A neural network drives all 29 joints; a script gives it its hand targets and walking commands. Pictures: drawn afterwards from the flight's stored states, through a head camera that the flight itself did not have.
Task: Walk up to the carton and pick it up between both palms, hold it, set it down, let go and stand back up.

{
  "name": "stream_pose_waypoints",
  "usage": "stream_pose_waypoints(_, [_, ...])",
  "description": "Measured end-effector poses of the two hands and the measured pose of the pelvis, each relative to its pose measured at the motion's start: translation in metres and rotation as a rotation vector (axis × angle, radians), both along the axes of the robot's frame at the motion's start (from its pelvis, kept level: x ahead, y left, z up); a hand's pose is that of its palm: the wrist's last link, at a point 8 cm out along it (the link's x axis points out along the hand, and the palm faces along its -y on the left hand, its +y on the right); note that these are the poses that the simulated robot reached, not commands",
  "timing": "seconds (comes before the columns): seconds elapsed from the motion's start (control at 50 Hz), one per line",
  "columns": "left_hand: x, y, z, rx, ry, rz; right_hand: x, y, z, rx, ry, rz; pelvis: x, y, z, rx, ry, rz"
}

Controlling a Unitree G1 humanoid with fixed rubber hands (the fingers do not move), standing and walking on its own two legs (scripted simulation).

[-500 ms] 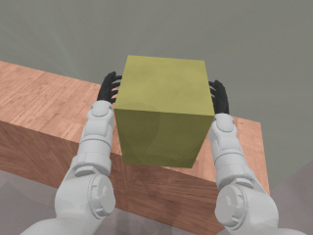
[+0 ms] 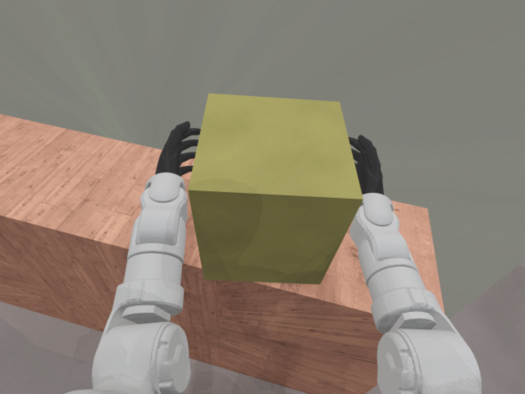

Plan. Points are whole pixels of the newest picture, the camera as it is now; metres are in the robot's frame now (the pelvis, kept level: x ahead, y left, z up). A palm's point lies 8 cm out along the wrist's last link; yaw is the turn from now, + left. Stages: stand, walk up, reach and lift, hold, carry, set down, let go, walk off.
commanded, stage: reach and lift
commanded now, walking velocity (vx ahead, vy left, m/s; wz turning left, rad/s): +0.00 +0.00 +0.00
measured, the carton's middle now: (268, 195) +0.41 -0.01 +0.08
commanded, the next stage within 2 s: hold in 1.48 s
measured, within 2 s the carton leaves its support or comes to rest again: neither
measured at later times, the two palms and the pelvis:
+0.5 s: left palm (160, 162) +0.37 +0.15 +0.18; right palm (378, 180) +0.36 -0.15 +0.17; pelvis -0.02 +0.00 +0.00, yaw +0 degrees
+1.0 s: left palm (158, 156) +0.36 +0.15 +0.20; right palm (383, 172) +0.35 -0.15 +0.19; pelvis -0.02 +0.00 +0.00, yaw +0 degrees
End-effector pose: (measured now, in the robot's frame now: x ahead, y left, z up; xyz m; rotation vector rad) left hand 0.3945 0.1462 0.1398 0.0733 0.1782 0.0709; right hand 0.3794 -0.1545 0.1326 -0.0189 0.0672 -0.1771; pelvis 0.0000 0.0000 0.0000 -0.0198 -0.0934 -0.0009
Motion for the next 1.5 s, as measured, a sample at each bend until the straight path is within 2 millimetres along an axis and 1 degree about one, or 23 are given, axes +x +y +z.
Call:
stream_pose_waypoints(0.08, [-0.006,-0.001,0.01,0.003,0.004,-0.005,-0.007,-0.001,0.009,-0.001,-0.003,-0.003,-0.006,0.0,0.0,0.003,-0.02,0.002])
stream_pose_waypoints(0.24, [-0.017,0.001,0.022,-0.001,0.02,-0.005,-0.019,0.001,0.019,0.0,0.005,-0.006,-0.018,0.001,-0.001,0.008,-0.044,-0.005])
stream_pose_waypoints(0.36, [-0.023,0.003,0.034,-0.002,0.014,0.006,-0.022,0.002,0.028,0.007,-0.003,0.001,-0.022,0.001,-0.001,0.009,-0.053,-0.009])
stream_pose_waypoints(0.52, [-0.028,0.003,0.046,0.002,0.004,0.021,-0.022,0.003,0.04,0.019,-0.015,0.017,-0.022,-0.002,-0.001,0.007,-0.075,-0.001])
stream_pose_waypoints(0.72, [-0.034,0.0,0.05,0.008,-0.006,0.007,-0.027,0.0,0.047,0.034,-0.035,0.021,-0.019,-0.002,-0.002,0.004,-0.093,0.006])
stream_pose_waypoints(0.84, [-0.037,0.001,0.049,-0.003,0.01,0.007,-0.03,0.001,0.048,0.037,-0.019,0.02,-0.021,-0.001,-0.002,0.006,-0.096,0.002])
stream_pose_waypoints(0.9, [-0.036,0.002,0.051,-0.005,0.014,0.009,-0.029,0.002,0.049,0.036,-0.016,0.019,-0.022,-0.001,-0.002,0.008,-0.087,0.0])
stream_pose_waypoints(1.04, [-0.032,0.002,0.062,-0.003,-0.004,0.015,-0.024,0.002,0.06,0.035,-0.035,0.023,-0.02,-0.002,-0.002,0.006,-0.073,0.001])
stream_pose_waypoints(1.18, [-0.031,0.002,0.064,-0.006,-0.001,0.022,-0.02,0.001,0.062,0.035,-0.031,0.031,-0.015,-0.003,-0.002,0.005,-0.084,0.004])
stream_pose_waypoints(1.34, [-0.036,0.003,0.064,-0.008,-0.009,0.021,-0.024,0.002,0.065,0.044,-0.037,0.03,-0.013,-0.003,-0.002,0.003,-0.1,0.007])
stream_pose_waypoints(1.5, [-0.041,0.004,0.069,-0.02,-0.015,0.021,-0.03,0.003,0.071,0.042,-0.043,0.029,-0.018,-0.003,-0.002,0.004,-0.1,0.004])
